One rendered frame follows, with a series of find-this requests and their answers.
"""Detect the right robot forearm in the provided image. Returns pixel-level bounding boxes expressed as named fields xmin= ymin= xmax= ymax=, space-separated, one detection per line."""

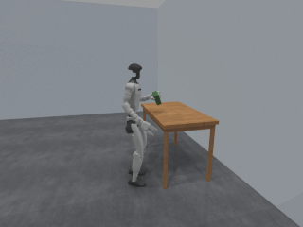
xmin=122 ymin=103 xmax=144 ymax=125

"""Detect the robot right hand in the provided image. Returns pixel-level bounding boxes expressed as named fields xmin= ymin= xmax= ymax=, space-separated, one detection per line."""
xmin=140 ymin=121 xmax=158 ymax=136

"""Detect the robot right thigh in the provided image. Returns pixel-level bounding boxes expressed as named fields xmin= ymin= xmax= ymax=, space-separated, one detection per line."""
xmin=125 ymin=121 xmax=144 ymax=159

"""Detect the right robot upper arm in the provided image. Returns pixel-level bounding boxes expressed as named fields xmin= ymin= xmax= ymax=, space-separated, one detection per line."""
xmin=122 ymin=83 xmax=134 ymax=108

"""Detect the robot left hand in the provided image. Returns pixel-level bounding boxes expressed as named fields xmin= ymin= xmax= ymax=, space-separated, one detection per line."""
xmin=151 ymin=91 xmax=162 ymax=100

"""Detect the sponge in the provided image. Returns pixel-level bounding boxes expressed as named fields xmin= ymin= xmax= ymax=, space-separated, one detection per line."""
xmin=152 ymin=91 xmax=162 ymax=106

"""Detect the table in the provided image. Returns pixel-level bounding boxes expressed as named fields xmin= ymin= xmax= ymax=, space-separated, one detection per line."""
xmin=141 ymin=101 xmax=219 ymax=189

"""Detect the left robot forearm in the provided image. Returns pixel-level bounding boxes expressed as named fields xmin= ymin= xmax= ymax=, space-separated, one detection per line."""
xmin=140 ymin=95 xmax=151 ymax=102

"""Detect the humanoid robot head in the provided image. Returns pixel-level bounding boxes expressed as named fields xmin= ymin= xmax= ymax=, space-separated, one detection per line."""
xmin=128 ymin=63 xmax=142 ymax=84

